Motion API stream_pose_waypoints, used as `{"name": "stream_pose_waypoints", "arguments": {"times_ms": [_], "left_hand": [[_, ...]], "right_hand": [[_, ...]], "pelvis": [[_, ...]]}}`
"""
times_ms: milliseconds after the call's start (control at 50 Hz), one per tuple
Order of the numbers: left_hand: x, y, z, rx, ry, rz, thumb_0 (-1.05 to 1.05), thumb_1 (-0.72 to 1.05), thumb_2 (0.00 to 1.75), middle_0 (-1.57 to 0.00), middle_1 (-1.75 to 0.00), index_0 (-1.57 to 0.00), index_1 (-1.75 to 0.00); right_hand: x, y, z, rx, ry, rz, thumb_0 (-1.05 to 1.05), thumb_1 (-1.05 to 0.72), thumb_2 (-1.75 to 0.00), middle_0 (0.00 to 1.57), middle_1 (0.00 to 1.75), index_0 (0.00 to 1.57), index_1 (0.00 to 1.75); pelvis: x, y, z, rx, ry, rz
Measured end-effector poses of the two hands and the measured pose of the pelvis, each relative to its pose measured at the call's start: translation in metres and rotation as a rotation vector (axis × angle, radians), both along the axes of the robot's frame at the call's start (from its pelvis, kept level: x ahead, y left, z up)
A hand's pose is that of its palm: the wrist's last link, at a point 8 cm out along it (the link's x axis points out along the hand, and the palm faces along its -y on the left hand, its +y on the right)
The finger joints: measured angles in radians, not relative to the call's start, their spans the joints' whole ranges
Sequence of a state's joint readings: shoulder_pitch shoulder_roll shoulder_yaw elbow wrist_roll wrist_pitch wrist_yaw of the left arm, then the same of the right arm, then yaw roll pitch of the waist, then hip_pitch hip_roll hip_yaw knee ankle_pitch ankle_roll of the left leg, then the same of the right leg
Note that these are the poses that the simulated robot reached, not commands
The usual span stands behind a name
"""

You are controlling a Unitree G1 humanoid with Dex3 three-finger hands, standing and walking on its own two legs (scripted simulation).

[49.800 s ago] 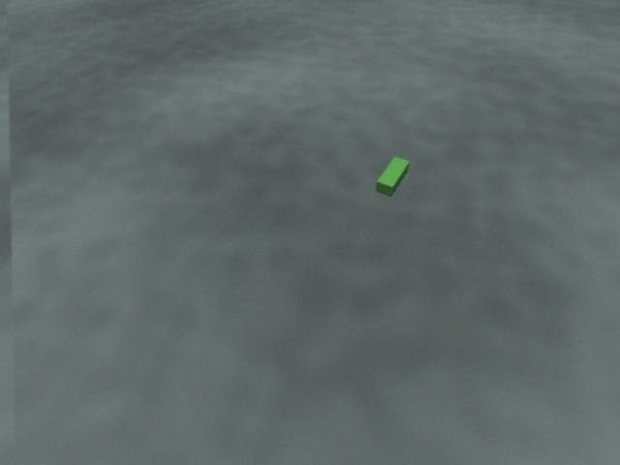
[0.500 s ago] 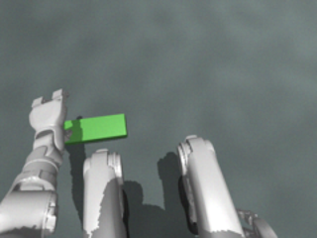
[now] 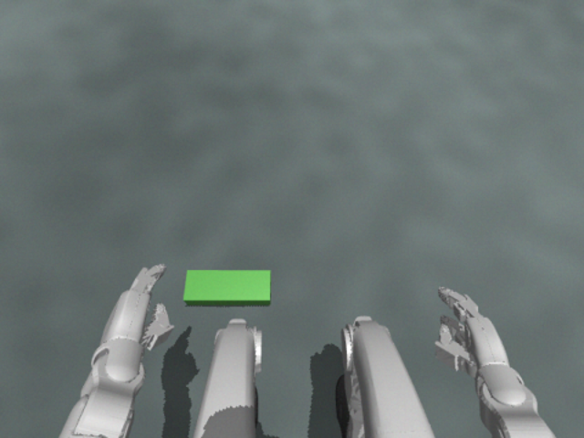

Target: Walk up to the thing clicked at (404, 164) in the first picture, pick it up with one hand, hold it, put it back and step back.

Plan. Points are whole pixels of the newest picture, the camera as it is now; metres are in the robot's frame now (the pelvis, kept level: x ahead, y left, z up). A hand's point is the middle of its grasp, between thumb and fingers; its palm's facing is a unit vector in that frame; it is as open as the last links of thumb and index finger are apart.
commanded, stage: home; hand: left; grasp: from above
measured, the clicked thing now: (229, 287) +0.44 +0.18 -0.51
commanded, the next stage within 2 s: none
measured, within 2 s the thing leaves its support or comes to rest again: neither
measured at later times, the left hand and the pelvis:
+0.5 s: hand (110, 329) +0.23 +0.19 +0.12, palm faces +0.11 -0.97 -0.22, open 7.4 cm; pelvis +0.06 +0.00 +0.16, yaw +2 degrees
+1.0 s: hand (96, 345) +0.22 +0.19 +0.13, palm faces +0.11 -0.97 -0.21, open 7.4 cm; pelvis +0.07 +0.00 +0.17, yaw +3 degrees
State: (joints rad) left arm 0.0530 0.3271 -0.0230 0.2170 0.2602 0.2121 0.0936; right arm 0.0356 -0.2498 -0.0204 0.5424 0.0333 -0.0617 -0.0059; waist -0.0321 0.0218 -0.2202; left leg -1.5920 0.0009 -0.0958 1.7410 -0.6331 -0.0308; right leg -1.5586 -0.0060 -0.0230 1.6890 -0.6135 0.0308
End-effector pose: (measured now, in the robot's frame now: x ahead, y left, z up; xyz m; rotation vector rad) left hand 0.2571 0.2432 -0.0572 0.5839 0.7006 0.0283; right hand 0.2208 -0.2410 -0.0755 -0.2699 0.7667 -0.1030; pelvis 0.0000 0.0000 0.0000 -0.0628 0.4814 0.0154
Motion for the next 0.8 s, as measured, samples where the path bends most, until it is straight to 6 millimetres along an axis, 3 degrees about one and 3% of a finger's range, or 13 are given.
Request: {"name": "stream_pose_waypoints", "arguments": {"times_ms": [200,360,480,600,800], "left_hand": [[-0.029,-0.010,0.086,-0.207,0.059,0.201,0.01,0.89,0.90,-0.21,-0.31,-0.21,-0.30],[-0.038,-0.012,0.153,-0.299,0.071,0.304,0.01,0.90,0.90,-0.21,-0.31,-0.21,-0.30],[-0.043,-0.011,0.196,-0.321,0.041,0.314,0.01,0.90,0.90,-0.21,-0.31,-0.21,-0.30],[-0.048,-0.008,0.214,-0.324,0.033,0.311,0.01,0.90,0.90,-0.20,-0.31,-0.20,-0.30],[-0.055,-0.008,0.209,-0.343,0.055,0.322,0.01,0.90,0.90,-0.20,-0.31,-0.20,-0.30]], "right_hand": [[-0.012,0.020,0.075,0.048,-0.032,-0.045,0.01,-0.90,-0.90,0.21,0.29,0.20,0.30],[-0.029,0.010,0.132,0.001,-0.039,-0.125,0.01,-0.90,-0.90,0.21,0.29,0.21,0.30],[-0.023,0.001,0.168,-0.035,-0.107,-0.152,0.01,-0.90,-0.90,0.21,0.29,0.20,0.30],[-0.003,-0.001,0.190,-0.045,-0.198,-0.135,0.01,-0.90,-0.90,0.21,0.29,0.20,0.30],[0.022,0.008,0.202,-0.041,-0.266,-0.069,0.01,-0.90,-0.90,0.21,0.29,0.20,0.30]], "pelvis": [[0.023,-0.003,0.077,0.009,-0.098,0.011],[0.047,-0.003,0.131,0.014,-0.185,0.021],[0.063,-0.002,0.159,0.018,-0.244,0.026],[0.070,-0.001,0.169,0.023,-0.280,0.031],[0.071,-0.001,0.172,0.027,-0.305,0.040]]}}
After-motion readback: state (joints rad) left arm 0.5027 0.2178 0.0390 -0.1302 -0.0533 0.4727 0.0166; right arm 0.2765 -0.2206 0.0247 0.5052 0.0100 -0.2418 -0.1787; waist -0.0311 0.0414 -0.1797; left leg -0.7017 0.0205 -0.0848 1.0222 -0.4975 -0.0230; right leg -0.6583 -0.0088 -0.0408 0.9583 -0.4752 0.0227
